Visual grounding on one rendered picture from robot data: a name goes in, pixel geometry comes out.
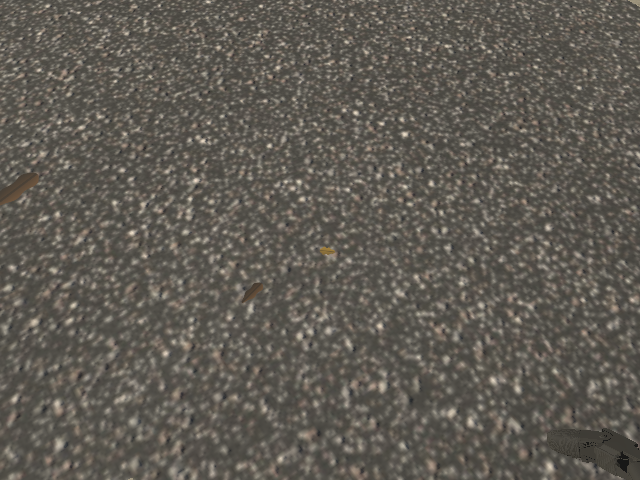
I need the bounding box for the right robot hand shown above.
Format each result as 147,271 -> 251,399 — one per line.
547,428 -> 640,480

